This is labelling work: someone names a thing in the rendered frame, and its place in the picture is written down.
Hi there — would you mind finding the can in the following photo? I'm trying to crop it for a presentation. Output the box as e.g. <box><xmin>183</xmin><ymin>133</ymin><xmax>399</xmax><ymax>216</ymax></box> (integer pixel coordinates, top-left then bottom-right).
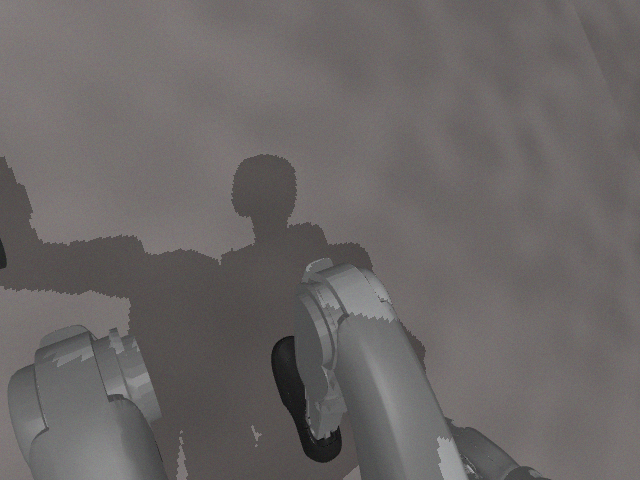
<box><xmin>0</xmin><ymin>239</ymin><xmax>7</xmax><ymax>269</ymax></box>

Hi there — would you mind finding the right robot foot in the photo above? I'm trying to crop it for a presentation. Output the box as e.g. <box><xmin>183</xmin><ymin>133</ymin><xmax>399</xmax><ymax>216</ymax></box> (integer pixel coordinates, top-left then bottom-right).
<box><xmin>271</xmin><ymin>336</ymin><xmax>342</xmax><ymax>463</ymax></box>

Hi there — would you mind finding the right robot hand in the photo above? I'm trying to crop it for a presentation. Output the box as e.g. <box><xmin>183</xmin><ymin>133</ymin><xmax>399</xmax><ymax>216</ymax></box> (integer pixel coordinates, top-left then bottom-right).
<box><xmin>445</xmin><ymin>417</ymin><xmax>520</xmax><ymax>480</ymax></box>

